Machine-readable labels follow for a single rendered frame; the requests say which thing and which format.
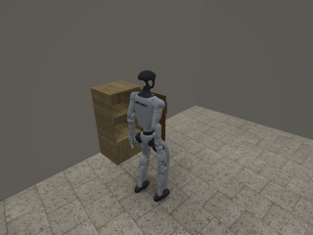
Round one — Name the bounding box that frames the left robot hand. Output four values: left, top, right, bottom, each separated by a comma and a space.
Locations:
128, 134, 138, 149

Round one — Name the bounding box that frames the cupboard door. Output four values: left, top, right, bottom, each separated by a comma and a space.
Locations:
139, 88, 166, 142

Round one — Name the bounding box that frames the robot right forearm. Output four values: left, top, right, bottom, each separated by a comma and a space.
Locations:
153, 124, 163, 154

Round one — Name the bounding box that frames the robot torso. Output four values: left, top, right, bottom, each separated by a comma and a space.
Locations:
135, 90, 157, 147

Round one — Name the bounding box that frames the right robot hand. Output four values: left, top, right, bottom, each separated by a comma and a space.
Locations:
156, 152, 167, 169

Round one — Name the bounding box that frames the robot right upper arm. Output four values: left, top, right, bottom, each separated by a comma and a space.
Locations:
151, 97, 165, 131

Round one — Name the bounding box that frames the robot left upper arm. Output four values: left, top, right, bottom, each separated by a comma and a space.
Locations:
127, 92, 140, 119

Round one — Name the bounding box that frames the robot left forearm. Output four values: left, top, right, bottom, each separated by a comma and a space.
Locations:
127, 117, 136, 135

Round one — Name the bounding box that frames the robot head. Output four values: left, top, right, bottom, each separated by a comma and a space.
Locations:
137, 70, 157, 99

